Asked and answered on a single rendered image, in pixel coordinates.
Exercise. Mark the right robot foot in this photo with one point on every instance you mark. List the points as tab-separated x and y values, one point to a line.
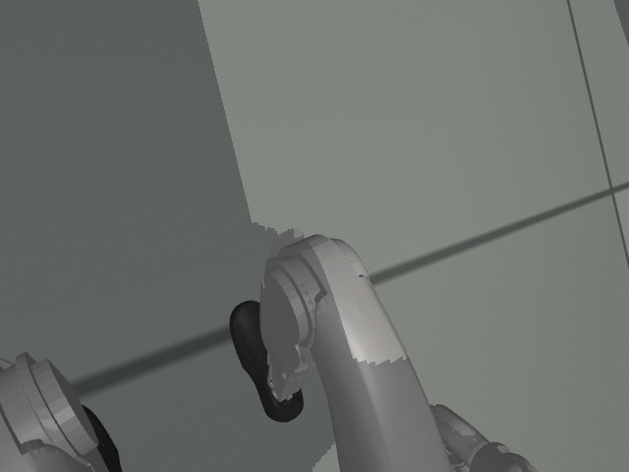
245	333

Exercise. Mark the right robot hand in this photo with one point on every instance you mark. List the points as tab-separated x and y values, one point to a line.
460	438

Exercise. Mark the right robot arm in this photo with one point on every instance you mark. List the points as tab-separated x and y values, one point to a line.
496	457

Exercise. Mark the left robot foot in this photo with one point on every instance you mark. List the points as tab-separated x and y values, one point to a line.
106	446

